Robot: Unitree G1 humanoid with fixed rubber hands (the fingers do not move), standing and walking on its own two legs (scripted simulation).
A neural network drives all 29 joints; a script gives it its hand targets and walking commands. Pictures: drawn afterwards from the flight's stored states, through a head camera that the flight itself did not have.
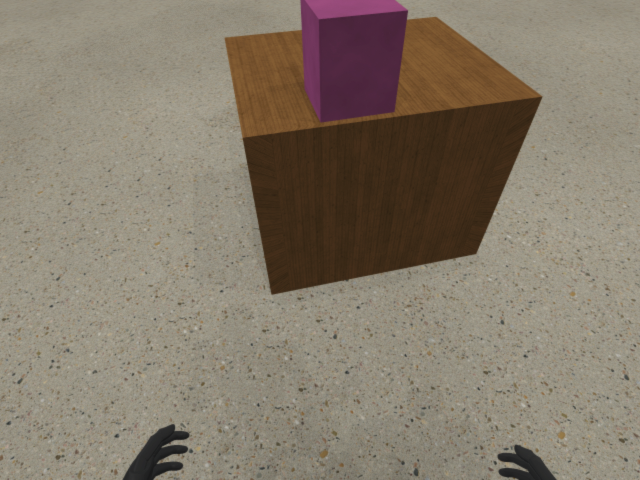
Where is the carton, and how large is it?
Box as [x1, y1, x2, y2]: [300, 0, 407, 121]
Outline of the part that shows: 300,0 304,87 320,121 394,111 407,10 395,0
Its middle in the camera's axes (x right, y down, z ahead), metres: +0.07 -0.50 +1.03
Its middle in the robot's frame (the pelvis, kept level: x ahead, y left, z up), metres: +1.12 -0.02 +0.06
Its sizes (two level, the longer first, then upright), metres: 0.210 0.200 0.250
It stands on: a pedestal, 0.69 m high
